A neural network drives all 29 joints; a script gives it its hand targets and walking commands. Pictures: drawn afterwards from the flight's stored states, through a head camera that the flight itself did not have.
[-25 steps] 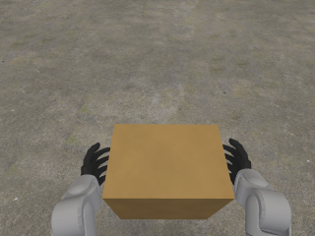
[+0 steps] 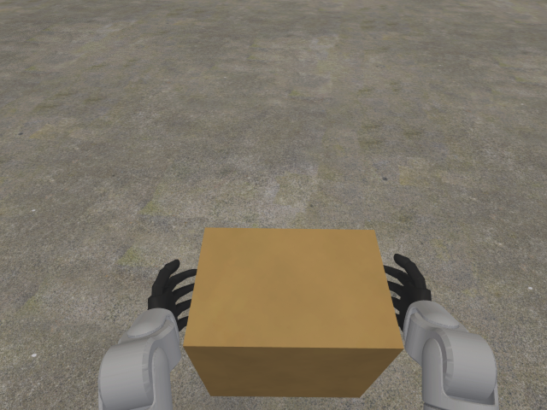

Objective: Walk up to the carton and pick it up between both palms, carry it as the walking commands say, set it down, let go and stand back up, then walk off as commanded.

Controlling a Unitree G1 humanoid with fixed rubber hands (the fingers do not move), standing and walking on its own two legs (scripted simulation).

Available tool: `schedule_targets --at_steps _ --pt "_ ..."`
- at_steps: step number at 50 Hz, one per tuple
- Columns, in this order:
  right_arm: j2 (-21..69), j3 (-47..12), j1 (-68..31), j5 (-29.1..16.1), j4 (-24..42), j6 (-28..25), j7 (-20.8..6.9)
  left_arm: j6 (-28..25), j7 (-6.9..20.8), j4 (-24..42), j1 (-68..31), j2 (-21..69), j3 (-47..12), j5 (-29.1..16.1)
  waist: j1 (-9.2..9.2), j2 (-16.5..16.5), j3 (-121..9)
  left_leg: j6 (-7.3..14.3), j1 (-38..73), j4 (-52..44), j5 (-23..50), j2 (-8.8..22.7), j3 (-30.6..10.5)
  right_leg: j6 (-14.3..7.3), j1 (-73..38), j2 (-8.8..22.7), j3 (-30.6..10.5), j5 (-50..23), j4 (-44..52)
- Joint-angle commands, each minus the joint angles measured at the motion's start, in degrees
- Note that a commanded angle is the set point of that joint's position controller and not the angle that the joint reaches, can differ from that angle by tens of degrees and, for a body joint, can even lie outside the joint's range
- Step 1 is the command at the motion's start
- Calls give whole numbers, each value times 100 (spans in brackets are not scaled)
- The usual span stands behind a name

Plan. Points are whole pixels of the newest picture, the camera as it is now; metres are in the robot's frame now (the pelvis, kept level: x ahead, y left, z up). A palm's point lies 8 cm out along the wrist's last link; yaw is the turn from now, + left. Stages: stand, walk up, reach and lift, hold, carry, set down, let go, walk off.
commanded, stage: carry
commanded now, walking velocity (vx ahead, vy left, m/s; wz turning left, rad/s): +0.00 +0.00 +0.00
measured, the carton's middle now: (287, 318) +0.25 -0.01 +0.01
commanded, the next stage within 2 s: none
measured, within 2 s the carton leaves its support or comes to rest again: neither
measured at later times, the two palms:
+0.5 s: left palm (171, 293) +0.26 +0.15 +0.08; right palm (412, 292) +0.25 -0.17 +0.08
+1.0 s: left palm (215, 313) +0.23 +0.09 +0.07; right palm (480, 375) +0.14 -0.22 +0.07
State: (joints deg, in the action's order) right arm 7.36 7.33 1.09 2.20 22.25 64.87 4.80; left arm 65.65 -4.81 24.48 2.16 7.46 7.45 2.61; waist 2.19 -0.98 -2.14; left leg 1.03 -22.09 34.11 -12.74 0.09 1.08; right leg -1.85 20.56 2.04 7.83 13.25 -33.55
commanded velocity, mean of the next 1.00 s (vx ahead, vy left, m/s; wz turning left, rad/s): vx -0.19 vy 0.00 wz -0.46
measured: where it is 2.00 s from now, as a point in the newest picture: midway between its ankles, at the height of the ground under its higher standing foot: outside the picture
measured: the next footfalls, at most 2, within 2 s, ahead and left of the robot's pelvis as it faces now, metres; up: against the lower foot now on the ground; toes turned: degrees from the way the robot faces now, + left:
right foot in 1.08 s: -0.07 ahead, -0.12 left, +0.00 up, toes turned -22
left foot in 1.50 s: -0.11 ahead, +0.08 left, +0.00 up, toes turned -23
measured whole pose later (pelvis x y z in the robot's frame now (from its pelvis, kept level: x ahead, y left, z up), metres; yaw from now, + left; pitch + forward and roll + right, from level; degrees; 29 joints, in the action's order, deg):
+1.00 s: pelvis -0.04 +0.00 -0.01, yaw -15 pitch +0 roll -1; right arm 7.4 5.6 0.4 3.0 29.0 67.3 4.5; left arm 69.2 -4.0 31.8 0.5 7.3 8.2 2.6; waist 2.1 0.2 2.1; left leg 0.2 -25.2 37.1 -10.7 10.7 11.4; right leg -2.4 24.7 1.1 5.2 24.2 -55.1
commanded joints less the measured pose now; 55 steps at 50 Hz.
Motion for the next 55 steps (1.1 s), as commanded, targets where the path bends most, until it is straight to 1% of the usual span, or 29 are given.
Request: schedule_targets --at_steps 1,2,3,4,5,6,7,8,11,12,13,14,15,16,19,21,24,28,34,36,38,39,41,46,50,52,53,54,55 --pt "4313 -4262 -3103 -1666 1749 -326 -624 -434 509 1606 -3151 4135 -4069 -1584 -290 -68 -1434 161 42 -1011 -1354 492 -406 -153 -500 270 -717 1486 1041" --pt "3101 -2921 -2823 -628 -261 -450 -663 -569 544 -405 -3040 2941 -2843 -642 -268 70 -1246 161 111 -822 -1102 402 -215 -211 -123 404 -1029 1672 1366" --pt "4037 -3917 -3143 -1373 1184 -455 -610 -545 540 936 -3276 3970 -3861 -1416 -246 99 -1315 158 146 -683 -1221 314 -134 -203 -56 417 -1011 1919 1342" --pt "2908 -2676 -2951 -431 -826 -684 -673 -784 622 -1074 -3096 2788 -2616 -478 -226 10 -1278 190 249 -638 -1240 290 -132 -222 142 378 -960 2072 1409" --pt "4167 -4117 -3242 -1523 1184 -607 -605 -659 554 936 -3333 4041 -4017 -1509 -238 63 -939 178 -12 -811 -1466 381 -324 -188 98 506 -1111 2071 1488" --pt "3044 -2975 -2889 -579 -590 -733 -626 -821 610 -935 -2998 2985 -2861 -645 -222 25 -1088 196 200 -566 -1473 211 -155 -177 334 344 -1008 2416 1504" --pt "4451 -4191 -3567 -1535 1350 -686 -615 -812 573 1076 -3733 4165 -3959 -1492 -208 -206 -956 165 247 -395 -996 170 -122 -201 373 535 -1222 2240 1643" --pt "3616 -3384 -3253 -967 -213 -745 -658 -850 575 -402 -3286 3276 -3057 -801 -204 -97 -1198 227 316 -380 -1191 226 -185 -237 310 536 -1281 2484 1721" --pt "4454 -4358 -3771 -1659 1773 -796 -639 -905 596 1229 -3430 4312 -3928 -1476 -222 -147 -1373 222 277 -694 -1080 367 -367 -147 -90 437 -984 1870 1435" --pt "3513 -3287 -3370 -864 -203 -958 -663 -1049 615 -584 -3127 3320 -2919 -712 -234 131 -1515 241 323 -546 -1002 261 -249 -197 72 460 -1049 1961 1444" --pt "4422 -4240 -3542 -1626 1665 -932 -587 -1020 578 1312 -3370 4160 -3838 -1497 -213 200 -1662 235 328 -545 -734 351 -323 -162 -207 521 -1080 1610 1382" --pt "3539 -3220 -2881 -761 -345 -938 -632 -1103 608 -611 -3026 3236 -2867 -720 -206 47 -1522 210 455 -518 -643 376 -176 -194 62 528 -1076 1536 1456" --pt "4608 -4496 -3487 -1742 1665 -939 -607 -1046 572 1400 -3308 4533 -4251 -1709 -232 226 -1538 97 585 -430 -406 409 -98 -180 188 596 -1122 1054 1382" --pt "4666 -4519 -2814 -1707 1970 -690 -560 -834 545 2026 -3220 4560 -4444 -1882 -218 267 -1593 181 576 -602 -317 704 -291 -166 118 504 -939 526 987" --pt "4484 -4477 -2868 -1750 1896 -327 -516 -411 483 1662 -2815 4499 -4333 -1781 -275 254 -1524 136 712 -581 316 1130 -274 2 187 427 -640 -565 252" --pt "4370 -4385 -2394 -1681 1712 -93 -513 -156 473 1552 -2502 4404 -4378 -1750 -254 746 -1780 268 1104 -702 910 1517 -501 19 330 173 -384 -238 -288" --pt "4366 -4347 -2367 -1720 2012 32 -525 3 478 1831 -2411 4391 -4385 -1822 -307 626 -1988 300 1375 -115 2171 1566 -170 31 266 295 -542 -528 -90" --pt "4485 -4384 -2518 -1687 2199 96 -508 82 556 1892 -2725 4546 -4377 -1920 -279 -502 -1966 -62 555 728 218 823 532 -331 -383 1073 -1465 -3180 287" --pt "4725 -4636 -2877 -1942 2219 185 -610 101 578 1992 -2749 4473 -4213 -1741 -266 -1097 -1408 -145 288 1118 -1300 450 340 -634 465 1318 -2317 -1072 1341" --pt "4819 -4500 -2635 -1914 2058 156 -646 67 562 2141 -2955 4576 -4343 -1826 -157 -326 -1577 -6 1210 -140 -742 671 246 -357 1122 723 -1670 56 939" --pt "4809 -4397 -2745 -1874 2145 114 -675 121 600 2001 -2953 4828 -4467 -1853 -200 1804 -1951 675 1088 -1548 -115 2374 -1145 63 1108 -198 -251 1436 -1562" --pt "4735 -4426 -2733 -1939 2140 127 -714 103 599 2152 -3078 4675 -4457 -1781 -220 1763 -1720 950 739 -1898 110 2906 -1146 129 982 -97 -221 1685 -2884" --pt "4891 -4417 -2723 -1959 2029 92 -759 28 627 2242 -3188 4800 -4615 -1939 -304 1298 -1561 911 34 -2032 -1084 2789 -561 154 861 185 -614 1415 -3747" --pt "4738 -4250 -2509 -1775 1943 116 -659 167 674 1841 -3083 4800 -4559 -2054 -294 1364 -1415 531 502 -1290 628 2182 95 182 857 157 -357 1421 -2237" --pt "4785 -4408 -2834 -1846 2300 66 -619 163 679 1848 -3034 4866 -4449 -1964 -290 1684 -1662 490 516 -1210 -96 2438 22 37 277 115 -283 1588 -1206" --pt "4741 -4536 -2667 -1874 2166 100 -626 170 661 1768 -2777 4749 -4290 -1850 -389 877 -1412 58 -33 -11 -530 2142 561 -107 -109 242 -704 1059 368" --pt "4668 -4496 -2627 -1807 2101 112 -611 171 675 1582 -2720 4699 -4239 -1853 -391 -498 -1232 -286 -653 935 -1041 1462 922 -252 -385 782 -1883 299 1464" --pt "4618 -4617 -2712 -1824 2108 131 -642 151 708 1715 -2727 4439 -4144 -1787 -336 -2115 -1053 -617 -1884 2492 -2637 600 885 -675 -565 2089 -3863 -1942 1667" --pt "4722 -4757 -3066 -1974 2357 101 -644 140 683 1703 -2680 4637 -4102 -1778 -317 -1722 -991 -628 -1968 3253 -2799 447 121 -807 -500 2106 -3765 -3325 1504"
